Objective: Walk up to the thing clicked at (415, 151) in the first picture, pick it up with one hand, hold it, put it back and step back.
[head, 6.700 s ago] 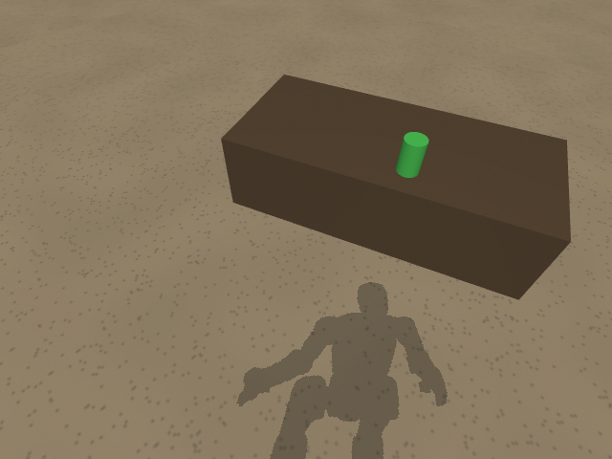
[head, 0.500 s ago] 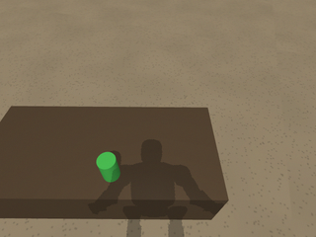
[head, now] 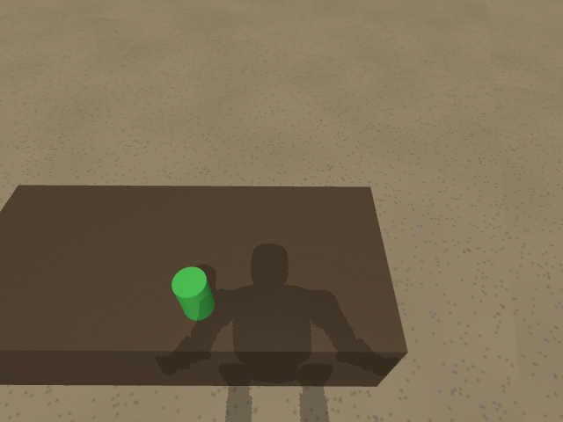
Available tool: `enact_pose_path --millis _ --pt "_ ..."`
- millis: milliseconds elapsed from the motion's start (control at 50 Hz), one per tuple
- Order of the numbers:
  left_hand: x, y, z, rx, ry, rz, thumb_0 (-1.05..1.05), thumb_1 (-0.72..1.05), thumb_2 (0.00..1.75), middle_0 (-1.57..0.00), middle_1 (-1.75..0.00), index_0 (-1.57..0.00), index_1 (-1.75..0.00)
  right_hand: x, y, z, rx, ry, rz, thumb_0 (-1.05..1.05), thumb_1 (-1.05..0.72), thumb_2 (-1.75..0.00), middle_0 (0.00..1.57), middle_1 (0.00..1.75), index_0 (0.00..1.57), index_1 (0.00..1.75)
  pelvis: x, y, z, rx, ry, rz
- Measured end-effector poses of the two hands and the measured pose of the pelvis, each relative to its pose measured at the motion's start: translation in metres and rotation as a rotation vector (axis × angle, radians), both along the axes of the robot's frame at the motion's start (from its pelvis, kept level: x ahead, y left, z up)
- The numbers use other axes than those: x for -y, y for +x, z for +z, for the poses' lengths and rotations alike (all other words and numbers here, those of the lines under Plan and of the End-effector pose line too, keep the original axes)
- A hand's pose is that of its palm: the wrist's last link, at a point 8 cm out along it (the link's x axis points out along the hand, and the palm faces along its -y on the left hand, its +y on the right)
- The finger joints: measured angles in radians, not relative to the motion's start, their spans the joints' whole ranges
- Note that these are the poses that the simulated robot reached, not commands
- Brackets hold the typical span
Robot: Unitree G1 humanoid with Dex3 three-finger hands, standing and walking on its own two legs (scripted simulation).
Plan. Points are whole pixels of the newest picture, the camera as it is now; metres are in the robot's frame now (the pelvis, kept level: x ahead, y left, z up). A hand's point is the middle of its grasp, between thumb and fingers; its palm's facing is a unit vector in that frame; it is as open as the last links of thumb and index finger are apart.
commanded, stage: go down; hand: left
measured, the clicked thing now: (194, 294) +0.46 +0.23 -0.35
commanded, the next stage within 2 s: none
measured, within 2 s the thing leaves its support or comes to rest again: neither
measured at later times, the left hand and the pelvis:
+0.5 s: hand (116, 417) +0.16 +0.27 -0.15, palm faces +0.06 -0.94 -0.33, open 16.0 cm; pelvis +0.00 +0.02 -0.02, yaw -1 degrees
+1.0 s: hand (107, 419) +0.16 +0.28 -0.15, palm faces +0.07 -0.94 -0.33, open 17.1 cm; pelvis +0.01 +0.02 -0.06, yaw +0 degrees
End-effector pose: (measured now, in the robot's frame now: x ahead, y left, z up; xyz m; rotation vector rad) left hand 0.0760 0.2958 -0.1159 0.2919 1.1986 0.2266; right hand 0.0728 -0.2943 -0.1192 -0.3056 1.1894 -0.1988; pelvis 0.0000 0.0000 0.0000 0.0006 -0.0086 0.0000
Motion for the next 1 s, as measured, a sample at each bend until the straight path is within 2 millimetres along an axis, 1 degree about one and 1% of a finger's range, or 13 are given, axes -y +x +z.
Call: enact_pose_path --millis 60,140,180,240,320,400,480,560,660,760,880,1000 --pt "0.002 0.023 -0.002 0.061 -0.011 0.019 0.01 0.80 0.79 -0.13 -0.20 -0.14 -0.21 -0.010 0.004 -0.001 0.063 0.012 0.001 0.00 -0.96 -0.92 0.20 0.30 0.20 0.30 0.000 -0.007 -0.004 -0.031 0.000 0.003" --pt "-0.001 0.055 -0.003 0.112 -0.012 0.001 0.01 0.61 0.60 -0.08 -0.12 -0.09 -0.12 -0.024 0.004 -0.004 0.105 0.035 -0.014 0.00 -0.99 -0.93 0.20 0.30 0.20 0.30 0.001 -0.012 -0.010 -0.077 0.001 -0.006" --pt "-0.004 0.066 -0.001 0.128 -0.006 -0.006 0.01 0.50 0.49 -0.07 -0.10 -0.08 -0.09 -0.030 0.003 -0.003 0.125 0.047 -0.029 0.00 -1.00 -0.93 0.20 0.30 0.20 0.30 0.000 -0.011 -0.011 -0.085 0.001 -0.012" --pt "-0.008 0.074 0.005 0.121 0.004 -0.015 0.01 0.34 0.35 -0.05 -0.07 -0.07 -0.06 -0.038 0.005 -0.002 0.160 0.060 -0.047 0.00 -0.99 -0.92 0.20 0.30 0.20 0.30 -0.003 -0.008 -0.012 -0.091 -0.002 -0.017" --pt "-0.011 0.074 0.006 0.078 0.006 -0.011 0.01 0.13 0.23 -0.05 -0.05 -0.06 -0.04 -0.044 0.015 0.000 0.214 0.065 -0.049 0.01 -0.97 -0.91 0.20 0.30 0.20 0.30 -0.008 -0.003 -0.014 -0.100 -0.004 -0.022" --pt "-0.013 0.070 0.003 0.054 -0.006 0.009 0.01 -0.05 0.15 -0.05 -0.04 -0.06 -0.03 -0.048 0.030 0.002 0.265 0.057 -0.029 0.01 -0.93 -0.91 0.20 0.30 0.20 0.30 -0.012 0.001 -0.018 -0.114 -0.007 -0.022" --pt "-0.016 0.070 0.001 0.064 -0.012 0.016 0.01 -0.19 0.11 -0.06 -0.03 -0.06 -0.03 -0.051 0.046 0.005 0.310 0.039 0.000 0.01 -0.90 -0.90 0.20 0.30 0.20 0.30 -0.015 0.004 -0.023 -0.128 -0.011 -0.017" --pt "-0.019 0.073 0.001 0.083 -0.013 0.013 0.00 -0.29 0.08 -0.06 -0.04 -0.07 -0.04 -0.052 0.061 0.006 0.353 0.020 0.020 0.01 -0.88 -0.89 0.20 0.30 0.20 0.30 -0.017 0.007 -0.028 -0.142 -0.017 -0.012" --pt "-0.022 0.075 0.003 0.092 -0.014 0.003 0.00 -0.37 0.05 -0.07 -0.04 -0.07 -0.04 -0.055 0.075 0.006 0.399 0.004 0.032 0.01 -0.86 -0.89 0.20 0.30 0.20 0.30 -0.018 0.011 -0.035 -0.159 -0.025 -0.005" --pt "-0.023 0.075 0.004 0.094 -0.012 0.000 0.00 -0.41 0.04 -0.07 -0.04 -0.08 -0.04 -0.059 0.083 0.003 0.432 -0.001 0.038 0.01 -0.86 -0.88 0.20 0.30 0.20 0.30 -0.019 0.013 -0.042 -0.178 -0.031 0.000" --pt "-0.024 0.071 0.004 0.105 -0.009 0.001 0.00 -0.44 0.04 -0.07 -0.04 -0.08 -0.04 -0.063 0.085 -0.004 0.459 -0.002 0.037 0.01 -0.85 -0.88 0.20 0.30 0.20 0.30 -0.019 0.013 -0.051 -0.201 -0.037 0.005" --pt "-0.027 0.066 0.005 0.122 0.000 0.009 0.00 -0.46 0.04 -0.07 -0.05 -0.07 -0.05 -0.065 0.084 -0.009 0.481 -0.010 0.035 0.01 -0.86 -0.88 0.20 0.30 0.20 0.30 -0.020 0.011 -0.059 -0.213 -0.043 0.008"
